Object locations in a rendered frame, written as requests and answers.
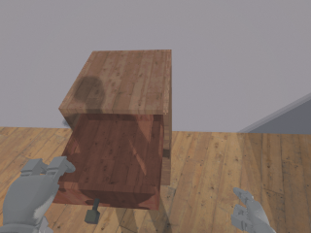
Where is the drawer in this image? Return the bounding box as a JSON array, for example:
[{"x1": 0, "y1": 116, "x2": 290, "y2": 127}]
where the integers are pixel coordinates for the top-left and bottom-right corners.
[{"x1": 52, "y1": 113, "x2": 164, "y2": 211}]

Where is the handle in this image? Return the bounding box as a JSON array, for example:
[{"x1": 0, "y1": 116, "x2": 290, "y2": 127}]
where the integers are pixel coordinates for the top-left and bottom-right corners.
[{"x1": 84, "y1": 198, "x2": 100, "y2": 224}]

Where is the right robot hand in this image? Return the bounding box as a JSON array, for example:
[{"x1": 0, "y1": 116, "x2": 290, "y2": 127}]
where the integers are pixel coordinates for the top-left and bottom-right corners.
[{"x1": 230, "y1": 187, "x2": 270, "y2": 233}]

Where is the cabinet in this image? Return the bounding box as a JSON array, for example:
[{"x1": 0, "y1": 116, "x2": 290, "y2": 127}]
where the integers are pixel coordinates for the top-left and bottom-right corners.
[{"x1": 58, "y1": 50, "x2": 172, "y2": 185}]

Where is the robot left forearm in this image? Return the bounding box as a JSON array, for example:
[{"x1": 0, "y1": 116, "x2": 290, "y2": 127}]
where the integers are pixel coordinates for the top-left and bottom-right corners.
[{"x1": 0, "y1": 223, "x2": 39, "y2": 233}]

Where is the left robot hand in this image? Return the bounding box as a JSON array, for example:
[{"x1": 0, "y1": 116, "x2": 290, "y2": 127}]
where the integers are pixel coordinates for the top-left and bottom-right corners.
[{"x1": 2, "y1": 155, "x2": 76, "y2": 233}]

